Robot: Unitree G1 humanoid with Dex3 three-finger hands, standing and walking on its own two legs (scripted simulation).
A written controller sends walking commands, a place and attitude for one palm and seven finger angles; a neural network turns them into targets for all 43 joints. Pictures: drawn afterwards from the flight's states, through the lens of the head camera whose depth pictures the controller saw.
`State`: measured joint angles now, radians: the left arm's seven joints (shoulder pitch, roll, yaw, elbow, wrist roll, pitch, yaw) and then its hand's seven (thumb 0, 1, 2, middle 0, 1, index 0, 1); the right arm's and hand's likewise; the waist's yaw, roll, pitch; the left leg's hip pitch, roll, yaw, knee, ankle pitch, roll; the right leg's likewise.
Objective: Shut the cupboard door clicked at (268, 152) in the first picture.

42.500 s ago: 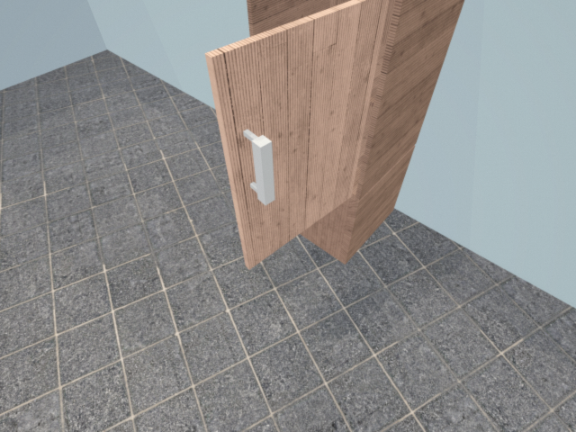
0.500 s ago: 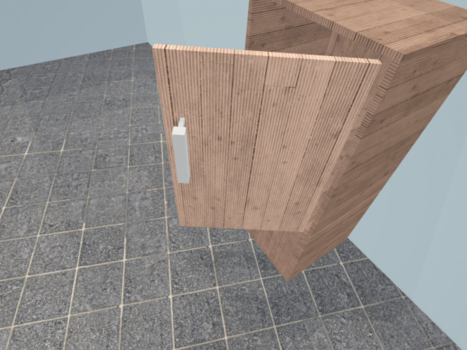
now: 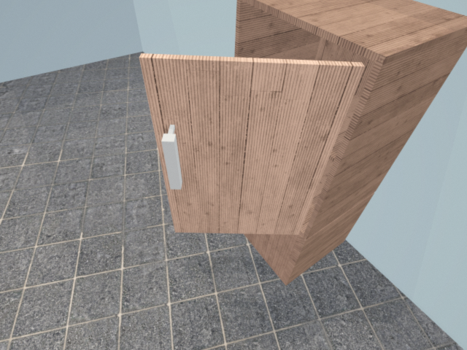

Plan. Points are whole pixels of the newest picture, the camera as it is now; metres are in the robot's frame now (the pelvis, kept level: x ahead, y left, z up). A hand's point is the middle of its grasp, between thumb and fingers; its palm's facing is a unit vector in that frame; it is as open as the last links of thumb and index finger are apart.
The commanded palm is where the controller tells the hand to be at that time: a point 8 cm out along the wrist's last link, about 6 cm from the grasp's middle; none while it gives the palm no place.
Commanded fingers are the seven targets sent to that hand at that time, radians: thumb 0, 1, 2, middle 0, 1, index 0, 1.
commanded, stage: look again from close up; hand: left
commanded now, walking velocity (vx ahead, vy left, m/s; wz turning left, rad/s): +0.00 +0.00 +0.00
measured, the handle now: (174, 157) +0.52 +0.17 +0.02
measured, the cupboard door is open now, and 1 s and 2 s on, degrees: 55 55 55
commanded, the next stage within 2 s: shuffle to correct the standing spot in 0.24 s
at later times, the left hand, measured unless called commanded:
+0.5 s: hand out of the picture -0.01 +0.14 -0.18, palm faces +0.03 -0.99 -0.14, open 7.3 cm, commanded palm none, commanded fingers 0.00 0.90 0.90 -0.20 -0.30 -0.20 -0.30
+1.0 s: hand out of the picture +0.05 +0.11 -0.18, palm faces +0.05 -0.99 -0.14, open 7.3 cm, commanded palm none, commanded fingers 0.00 0.90 0.90 -0.20 -0.30 -0.20 -0.30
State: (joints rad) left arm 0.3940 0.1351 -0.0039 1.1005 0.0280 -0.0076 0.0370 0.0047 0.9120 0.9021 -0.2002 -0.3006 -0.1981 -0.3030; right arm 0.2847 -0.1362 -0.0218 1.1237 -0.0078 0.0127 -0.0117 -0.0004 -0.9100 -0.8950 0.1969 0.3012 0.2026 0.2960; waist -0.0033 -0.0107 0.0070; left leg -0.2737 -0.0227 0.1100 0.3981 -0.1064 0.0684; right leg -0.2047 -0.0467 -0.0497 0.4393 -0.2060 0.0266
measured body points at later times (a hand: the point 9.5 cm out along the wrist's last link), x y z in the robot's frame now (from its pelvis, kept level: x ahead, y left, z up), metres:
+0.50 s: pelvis +0.02 -0.01 +0.00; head +0.02 +0.00 +0.45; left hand -0.01 +0.19 -0.17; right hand -0.01 -0.22 -0.16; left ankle +0.08 +0.07 -0.74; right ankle +0.02 -0.14 -0.74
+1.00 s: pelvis +0.07 -0.04 +0.00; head +0.10 -0.03 +0.44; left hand +0.05 +0.16 -0.17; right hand +0.08 -0.26 -0.16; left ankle +0.08 +0.07 -0.74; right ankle +0.02 -0.14 -0.74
